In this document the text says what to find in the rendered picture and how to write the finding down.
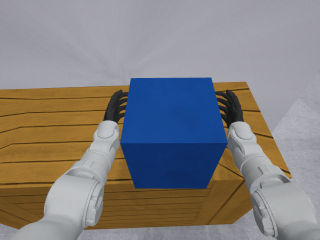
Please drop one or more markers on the robot left upper arm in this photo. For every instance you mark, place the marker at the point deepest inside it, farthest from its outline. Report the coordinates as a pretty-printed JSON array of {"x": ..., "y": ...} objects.
[{"x": 73, "y": 204}]

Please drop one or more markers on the pedestal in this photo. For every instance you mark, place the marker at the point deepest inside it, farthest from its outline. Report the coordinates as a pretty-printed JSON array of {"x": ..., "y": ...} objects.
[{"x": 44, "y": 131}]

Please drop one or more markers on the robot left forearm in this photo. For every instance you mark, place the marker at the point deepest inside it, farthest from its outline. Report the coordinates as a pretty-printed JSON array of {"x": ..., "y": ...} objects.
[{"x": 99, "y": 157}]

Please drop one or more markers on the robot right upper arm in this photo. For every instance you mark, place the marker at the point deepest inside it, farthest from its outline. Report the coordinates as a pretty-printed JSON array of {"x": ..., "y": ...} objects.
[{"x": 283, "y": 212}]

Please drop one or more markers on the left robot hand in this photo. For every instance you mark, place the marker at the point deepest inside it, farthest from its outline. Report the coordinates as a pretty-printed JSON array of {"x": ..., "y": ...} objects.
[{"x": 113, "y": 109}]

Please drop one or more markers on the robot right forearm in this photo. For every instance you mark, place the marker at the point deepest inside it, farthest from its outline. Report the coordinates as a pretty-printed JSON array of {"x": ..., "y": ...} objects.
[{"x": 256, "y": 168}]

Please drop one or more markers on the carton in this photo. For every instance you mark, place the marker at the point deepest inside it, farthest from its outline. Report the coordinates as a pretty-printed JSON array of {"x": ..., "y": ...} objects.
[{"x": 173, "y": 135}]

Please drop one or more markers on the right robot hand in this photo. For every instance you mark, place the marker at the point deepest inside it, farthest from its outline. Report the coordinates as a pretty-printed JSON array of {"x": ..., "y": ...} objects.
[{"x": 233, "y": 112}]

